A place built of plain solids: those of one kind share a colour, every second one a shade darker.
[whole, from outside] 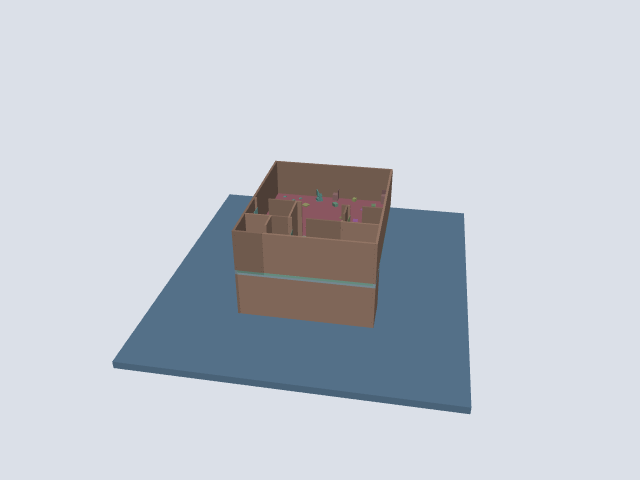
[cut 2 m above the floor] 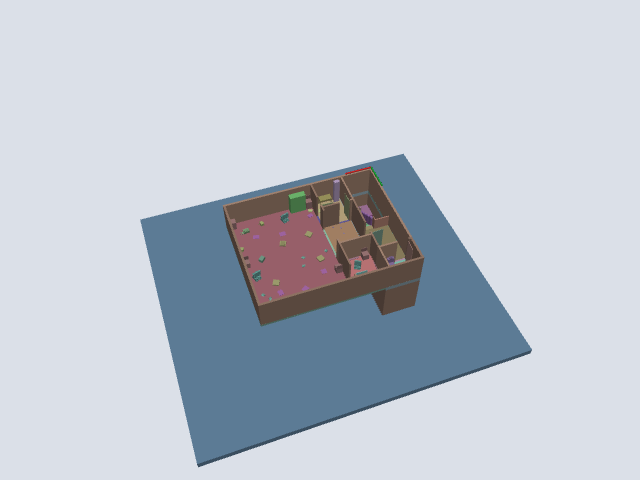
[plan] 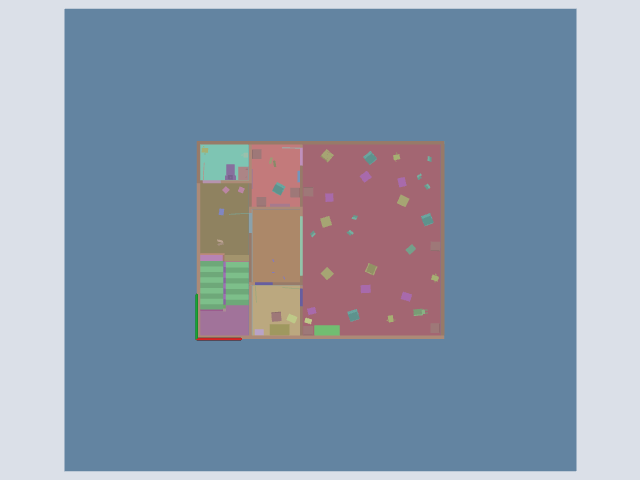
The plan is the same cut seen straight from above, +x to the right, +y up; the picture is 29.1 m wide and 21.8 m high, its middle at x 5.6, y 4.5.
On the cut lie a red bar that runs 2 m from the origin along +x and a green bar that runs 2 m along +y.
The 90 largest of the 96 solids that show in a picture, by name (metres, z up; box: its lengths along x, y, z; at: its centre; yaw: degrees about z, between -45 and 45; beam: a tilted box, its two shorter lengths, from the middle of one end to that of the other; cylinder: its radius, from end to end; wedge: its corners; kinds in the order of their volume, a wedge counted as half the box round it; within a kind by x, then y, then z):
{
 "under_1": {"box": [23.25, 21.0, 0.5], "at": [5.62, 4.5, -0.33]},
 "wall_1": {"box": [0.16, 6.92, 2.85], "at": [0.08, 3.62, 4.73]},
 "wall_2": {"box": [0.16, 8.68, 3.3], "at": [0.08, 4.5, 1.35]},
 "wall_3": {"box": [0.16, 1.63, 2.85], "at": [0.08, 8.03, 4.73]},
 "wall_4": {"box": [0.28, 0.13, 2.85], "at": [0.14, 7.14, 4.73]},
 "wall_5": {"box": [2.53, 0.16, 3.3], "at": [1.26, 0.08, 1.35]},
 "wall_6": {"box": [2.53, 0.16, 3.3], "at": [1.26, 8.92, 1.35]},
 "wall_7": {"box": [1.42, 0.13, 2.85], "at": [1.79, 7.14, 4.73]},
 "wall_8": {"box": [0.13, 2.29, 2.85], "at": [2.44, 1.3, 4.73]},
 "wall_9": {"box": [0.13, 2.25, 2.85], "at": [2.44, 3.7, 4.73]},
 "wall_10": {"box": [0.13, 0.15, 2.85], "at": [2.44, 5.8, 4.73]},
 "wall_11": {"box": [0.13, 1.07, 2.85], "at": [2.44, 6.54, 4.73]},
 "wall_12": {"box": [0.13, 1.63, 2.85], "at": [2.44, 8.03, 4.73]},
 "wall_13": {"box": [0.16, 8.68, 3.3], "at": [2.45, 4.5, 1.35]},
 "wall_14": {"box": [0.28, 0.13, 2.85], "at": [2.51, 2.52, 4.73]},
 "wall_15": {"box": [2.45, 0.13, 2.85], "at": [3.6, 5.95, 4.73]},
 "wall_16": {"box": [1.36, 0.13, 2.85], "at": [4.14, 2.52, 4.73]},
 "wall_17": {"box": [0.13, 1.33, 2.85], "at": [4.75, 0.83, 4.73]},
 "wall_18": {"box": [0.13, 0.3, 2.85], "at": [4.75, 2.73, 4.73]},
 "wall_19": {"box": [0.13, 0.3, 2.85], "at": [4.75, 5.73, 4.73]},
 "wall_20": {"box": [0.13, 1.88, 2.85], "at": [4.75, 6.95, 4.73]},
 "wall_21": {"box": [11.25, 0.16, 2.85], "at": [5.62, 0.08, 4.73]},
 "wall_22": {"box": [11.25, 0.16, 2.85], "at": [5.62, 8.92, 4.73]},
 "wall_23": {"box": [0.16, 8.68, 2.85], "at": [11.17, 4.5, 4.73]},
 "block_stair_1": {"box": [1.05, 0.27, 1.86], "at": [0.69, 1.45, 0.63]},
 "block_stair_2": {"box": [1.05, 0.51, 1.69], "at": [0.69, 1.57, 0.54]},
 "block_stair_3": {"box": [1.05, 0.76, 1.52], "at": [0.69, 1.7, 0.46]},
 "block_stair_4": {"box": [1.05, 1.0, 1.34], "at": [0.69, 1.82, 0.37]},
 "block_stair_5": {"box": [1.05, 1.25, 1.17], "at": [0.69, 1.94, 0.28]},
 "block_stair_6": {"box": [1.05, 1.49, 0.99], "at": [0.69, 2.06, 0.2]},
 "block_stair_7": {"box": [1.05, 1.74, 0.82], "at": [0.69, 2.19, 0.11]},
 "block_stair_8": {"box": [1.05, 1.98, 0.65], "at": [0.69, 2.31, 0.02]},
 "block_stair_9": {"box": [1.05, 2.23, 0.47], "at": [0.69, 2.43, -0.06]},
 "block_stair_10": {"box": [1.05, 1.98, 2.21], "at": [1.84, 2.53, 0.81]},
 "block_stair_11": {"box": [1.05, 1.74, 2.38], "at": [1.84, 2.65, 0.89]},
 "block_stair_12": {"box": [1.05, 1.49, 2.56], "at": [1.84, 2.77, 0.98]},
 "block_stair_13": {"box": [1.05, 1.25, 2.73], "at": [1.84, 2.9, 1.07]},
 "block_stair_14": {"box": [1.05, 1.0, 2.91], "at": [1.84, 3.02, 1.15]},
 "block_stair_15": {"box": [1.05, 0.76, 3.08], "at": [1.84, 3.14, 1.24]},
 "block_stair_16": {"box": [1.05, 0.51, 3.25], "at": [1.84, 3.26, 1.33]},
 "block_stair_17": {"box": [1.05, 0.27, 3.43], "at": [1.84, 3.39, 1.41]},
 "upper_floor_training_floor_1": {"box": [6.27, 8.68, 0.34], "at": [7.96, 4.5, 3.31]},
 "floor_lobby_1": {"box": [2.21, 5.32, 0.5], "at": [1.26, 6.18, -0.25]},
 "block_stair_landing_1": {"box": [1.16, 1.16, 2.04], "at": [0.74, 0.74, 0.72]},
 "block_stair_landing_2": {"box": [1.05, 1.4, 2.04], "at": [1.84, 0.86, 0.72]},
 "upper_floor_changing_room_1": {"box": [2.19, 2.83, 0.34], "at": [3.6, 7.42, 3.31]},
 "upper_floor_landing_1": {"box": [2.21, 3.26, 0.16], "at": [1.26, 5.45, 3.22]},
 "upper_floor_landing_2": {"box": [1.11, 0.3, 0.16], "at": [1.82, 3.67, 3.22]},
 "upper_floor_shoe_entry_1": {"box": [2.19, 3.3, 0.16], "at": [3.6, 4.23, 3.22]},
 "wall_band_1": {"box": [0.16, 8.68, 0.31], "at": [0.08, 4.5, 3.15]},
 "wall_band_2": {"box": [2.53, 0.16, 0.31], "at": [1.26, 0.08, 3.15]},
 "wall_band_3": {"box": [2.53, 0.16, 0.31], "at": [1.26, 8.92, 3.15]},
 "wall_band_4": {"box": [0.16, 8.68, 0.31], "at": [2.45, 4.5, 3.15]},
 "badminton_posts_stowed_1": {"box": [1.16, 0.46, 1.55], "at": [5.92, 0.4, 4.25]},
 "upper_floor_office_1": {"box": [2.19, 2.29, 0.16], "at": [3.6, 1.3, 3.22]},
 "stacking_chair_1": {"box": [0.42, 0.44, 0.46], "at": [2.73, 8.4, 3.71]},
 "stacking_chair_2": {"box": [0.44, 0.42, 0.46], "at": [2.94, 6.24, 3.71]},
 "stacking_chair_3": {"box": [0.44, 0.42, 0.46], "at": [3.62, 1.01, 3.53], "yaw": 4.5},
 "stacking_chair_4": {"box": [0.42, 0.44, 0.46], "at": [4.46, 6.65, 3.71]},
 "stacking_chair_5": {"box": [0.44, 0.42, 0.67], "at": [5.06, 0.39, 3.81]},
 "stacking_chair_6": {"box": [0.44, 0.42, 0.46], "at": [5.07, 6.69, 3.71], "yaw": -0.3},
 "stacking_chair_7": {"box": [0.42, 0.44, 0.67], "at": [10.82, 0.5, 3.81]},
 "stacking_chair_8": {"box": [0.44, 0.42, 0.46], "at": [10.84, 4.21, 3.71], "yaw": -1.6},
 "upper_floor_toilet_1": {"box": [2.21, 1.63, 0.16], "at": [1.26, 8.03, 3.22]},
 "wall_foot_1": {"box": [0.16, 6.92, 0.17], "at": [0.08, 3.62, 3.23]},
 "wall_foot_2": {"box": [0.16, 1.63, 0.17], "at": [0.08, 8.03, 3.23]},
 "wall_foot_3": {"box": [11.25, 0.16, 0.17], "at": [5.62, 8.92, 3.23]},
 "billy_1": {"box": [0.42, 0.28, 2.02], "at": [2.84, 0.31, 4.31]},
 "upper_floor_gap_shoe_line_1": {"box": [0.13, 2.7, 0.34], "at": [4.75, 4.23, 3.31]},
 "block_stair_guard_1": {"box": [1.1, 0.08, 0.95], "at": [0.71, 3.86, 3.78]},
 "leaf_shoe_entry_door_1": {"box": [0.91, 0.035, 1.99], "at": [1.92, 5.69, 4.3], "yaw": 3.0},
 "papers_1": {"box": [0.36, 0.38, 0.08], "at": [6.03, 6.42, 3.45], "yaw": 2.3},
 "papers_2": {"box": [0.45, 0.37, 0.08], "at": [7.67, 2.27, 3.45], "yaw": 2.4},
 "papers_3": {"box": [0.42, 0.38, 0.08], "at": [7.67, 7.38, 3.45], "yaw": 35.7},
 "papers_4": {"box": [0.34, 0.42, 0.08], "at": [9.32, 7.12, 3.45], "yaw": 12.5},
 "papers_5": {"box": [0.44, 0.35, 0.08], "at": [9.53, 1.93, 3.45], "yaw": -16.7},
 "small_desk_1": {"box": [0.9, 0.5, 0.13], "at": [3.77, 0.42, 3.98]},
 "cushion_floor_1": {"box": [0.44, 0.44, 0.1], "at": [5.88, 5.33, 3.53], "yaw": 17.4},
 "cushion_floor_2": {"box": [0.44, 0.44, 0.1], "at": [5.92, 2.98, 3.53], "yaw": 44.3},
 "cushion_floor_3": {"box": [0.44, 0.44, 0.1], "at": [9.38, 6.28, 3.53], "yaw": -25.7},
 "leaf_office_door_1": {"box": [0.035, 0.81, 1.99], "at": [2.69, 2.05, 4.3], "yaw": 3.0},
 "leaf_toilet_door_1": {"box": [0.035, 0.81, 1.99], "at": [0.32, 7.61, 4.3], "yaw": -3.0},
 "upper_floor_gap_office_door_1": {"box": [0.81, 0.13, 0.16], "at": [3.05, 2.52, 3.22]},
 "upper_floor_gap_office_door_2": {"box": [0.13, 0.81, 0.34], "at": [4.75, 1.9, 3.31]},
 "basin_slab_1": {"box": [0.47, 0.6, 0.13], "at": [2.12, 7.53, 4.04]},
 "upper_floor_gap_changing_room_door_1": {"box": [0.13, 0.81, 0.34], "at": [4.75, 8.29, 3.31]},
 "drinks_crate_1": {"box": [0.4, 0.3, 0.24], "at": [9.72, 4.08, 3.6], "yaw": 42.6},
 "wc_1": {"box": [0.38, 0.54, 0.09], "at": [1.53, 7.67, 3.7]},
 "upper_floor_gap_toilet_door_1": {"box": [0.81, 0.13, 0.16], "at": [0.68, 7.14, 3.22]},
 "paper_stack_1": {"box": [0.42, 0.32, 0.09], "at": [4.32, 0.93, 3.29], "yaw": -23.4}
}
